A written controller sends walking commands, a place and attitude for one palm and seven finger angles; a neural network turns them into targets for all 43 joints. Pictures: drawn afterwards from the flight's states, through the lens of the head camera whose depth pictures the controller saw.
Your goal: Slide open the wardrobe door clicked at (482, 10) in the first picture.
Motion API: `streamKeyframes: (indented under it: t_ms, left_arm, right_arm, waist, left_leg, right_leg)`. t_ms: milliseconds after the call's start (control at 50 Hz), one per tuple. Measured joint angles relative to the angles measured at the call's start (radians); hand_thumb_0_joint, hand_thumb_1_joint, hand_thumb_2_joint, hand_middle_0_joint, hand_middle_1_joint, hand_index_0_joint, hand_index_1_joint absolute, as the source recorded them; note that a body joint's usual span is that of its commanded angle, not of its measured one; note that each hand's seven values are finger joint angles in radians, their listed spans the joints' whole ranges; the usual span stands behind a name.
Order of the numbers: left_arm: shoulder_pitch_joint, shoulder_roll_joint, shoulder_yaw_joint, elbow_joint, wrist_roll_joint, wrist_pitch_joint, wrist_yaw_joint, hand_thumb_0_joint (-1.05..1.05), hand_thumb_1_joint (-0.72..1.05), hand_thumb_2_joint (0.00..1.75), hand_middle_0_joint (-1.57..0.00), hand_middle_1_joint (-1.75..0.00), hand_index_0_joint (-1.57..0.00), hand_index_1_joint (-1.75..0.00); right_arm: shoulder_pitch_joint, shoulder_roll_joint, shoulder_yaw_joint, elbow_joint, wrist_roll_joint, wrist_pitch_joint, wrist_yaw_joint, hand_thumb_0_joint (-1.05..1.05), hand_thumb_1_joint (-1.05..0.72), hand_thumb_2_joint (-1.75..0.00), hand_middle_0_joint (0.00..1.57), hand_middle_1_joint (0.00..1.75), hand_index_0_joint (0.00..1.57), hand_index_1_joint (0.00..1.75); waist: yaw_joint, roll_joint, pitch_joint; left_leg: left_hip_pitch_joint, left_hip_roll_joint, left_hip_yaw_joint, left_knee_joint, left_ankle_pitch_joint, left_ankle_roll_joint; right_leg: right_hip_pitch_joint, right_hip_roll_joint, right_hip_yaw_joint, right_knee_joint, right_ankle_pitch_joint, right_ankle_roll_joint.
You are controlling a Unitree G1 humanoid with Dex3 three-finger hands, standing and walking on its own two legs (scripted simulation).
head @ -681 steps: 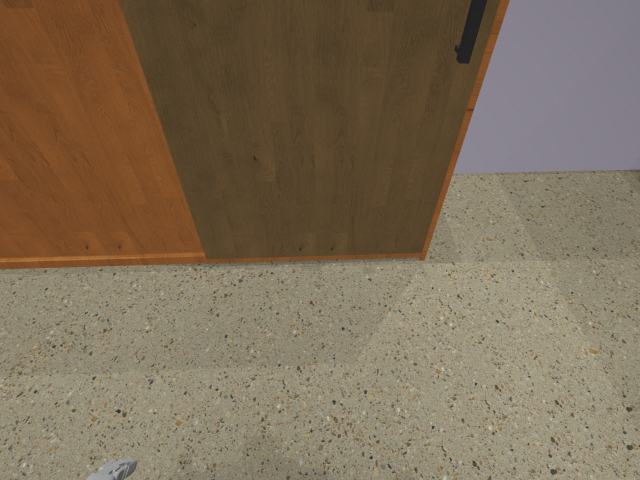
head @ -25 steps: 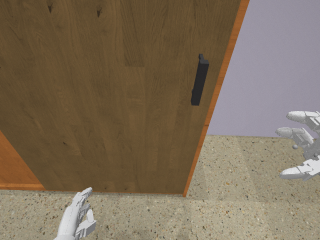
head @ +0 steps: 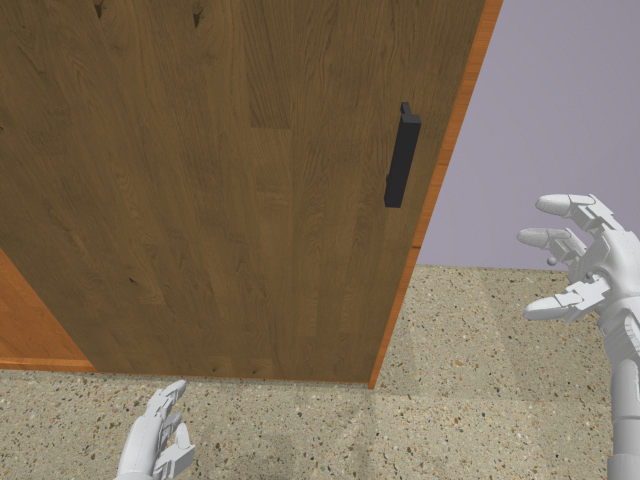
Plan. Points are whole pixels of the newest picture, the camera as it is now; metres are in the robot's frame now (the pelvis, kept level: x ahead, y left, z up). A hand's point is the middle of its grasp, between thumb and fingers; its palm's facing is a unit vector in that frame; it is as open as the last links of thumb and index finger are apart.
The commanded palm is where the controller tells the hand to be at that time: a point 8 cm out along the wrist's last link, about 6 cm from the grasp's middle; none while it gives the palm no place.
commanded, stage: move the hooked fingers beside the handle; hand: right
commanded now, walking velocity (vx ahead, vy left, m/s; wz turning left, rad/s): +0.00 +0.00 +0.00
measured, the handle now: (398, 155) +0.55 -0.11 +0.15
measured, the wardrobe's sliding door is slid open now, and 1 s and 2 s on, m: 0.00 0.00 0.00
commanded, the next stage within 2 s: none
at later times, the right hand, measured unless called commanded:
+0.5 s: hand (507, 228) +0.37 -0.21 +0.16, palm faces +0.04 +1.00 +0.00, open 14.0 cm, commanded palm +0.35 -0.27 +0.16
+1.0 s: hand (478, 197) +0.43 -0.20 +0.16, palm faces +0.05 +1.00 +0.01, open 14.0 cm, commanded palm +0.42 -0.24 +0.16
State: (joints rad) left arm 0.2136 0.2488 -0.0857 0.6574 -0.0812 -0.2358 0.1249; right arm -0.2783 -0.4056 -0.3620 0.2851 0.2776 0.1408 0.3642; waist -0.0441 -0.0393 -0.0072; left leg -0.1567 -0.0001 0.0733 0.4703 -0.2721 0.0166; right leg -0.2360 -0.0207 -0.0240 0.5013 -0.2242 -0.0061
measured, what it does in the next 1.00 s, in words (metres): stands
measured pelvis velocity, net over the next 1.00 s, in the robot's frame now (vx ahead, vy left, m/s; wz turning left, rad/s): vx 0.01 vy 0.01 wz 0.03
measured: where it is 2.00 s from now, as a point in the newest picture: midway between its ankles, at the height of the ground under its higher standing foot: outside the picture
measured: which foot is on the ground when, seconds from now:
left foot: down 0.00-1.00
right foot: down 0.00-1.00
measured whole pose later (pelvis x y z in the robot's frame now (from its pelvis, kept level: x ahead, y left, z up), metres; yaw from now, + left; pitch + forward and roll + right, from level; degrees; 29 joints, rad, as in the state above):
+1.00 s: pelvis +0.01 +0.01 +0.00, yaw +2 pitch +2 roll +1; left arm 0.32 0.27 -0.04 0.69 -0.06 -0.12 0.09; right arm -0.67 -0.41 -0.33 0.77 0.18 0.01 0.23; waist 0.04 -0.02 -0.04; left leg -0.26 -0.02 0.05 0.51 -0.28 0.03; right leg -0.32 -0.04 -0.05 0.53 -0.24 0.00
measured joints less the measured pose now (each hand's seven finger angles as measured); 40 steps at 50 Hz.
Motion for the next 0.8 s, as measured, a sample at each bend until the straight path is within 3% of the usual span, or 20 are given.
streamKeyframes:
  t_ms: [140,600,800]
  left_arm:
    - [0.019,0.0,0.007,-0.006,0.002,0.021,-0.013,0.01,0.9,0.9,-0.2,-0.3,-0.2,-0.3]
    - [0.035,0.005,0.028,0.008,0.005,0.082,-0.022,0.01,0.9,0.9,-0.2,-0.29,-0.2,-0.3]
    - [0.063,0.014,0.036,0.024,0.007,0.1,-0.026,0.01,0.9,0.9,-0.2,-0.29,-0.2,-0.3]
  right_arm:
    - [-0.034,0.002,-0.005,0.045,-0.018,0.011,-0.033,-0.01,0.5,-0.3,0.3,1.2,0.3,1.2]
    - [-0.163,0.027,0.033,0.186,-0.054,-0.012,-0.101,-0.01,0.5,-0.3,0.3,1.2,0.3,1.2]
    - [-0.269,0.026,0.055,0.309,-0.067,-0.058,-0.114,-0.01,0.5,-0.3,0.29,1.2,0.3,1.2]
  waist:
    - [0.019,0.004,-0.013]
    - [0.037,0.009,-0.031]
    - [0.048,0.009,-0.032]
  left_leg:
    - [-0.014,-0.003,-0.017,0.0,-0.002,0.0]
    - [-0.035,-0.011,-0.021,0.013,-0.015,0.008]
    - [-0.057,-0.014,-0.018,0.021,-0.014,0.01]
  right_leg:
    - [-0.003,-0.004,-0.016,-0.009,-0.003,0.001]
    - [-0.02,-0.012,-0.019,0.0,-0.015,0.008]
    - [-0.043,-0.015,-0.016,0.01,-0.014,0.009]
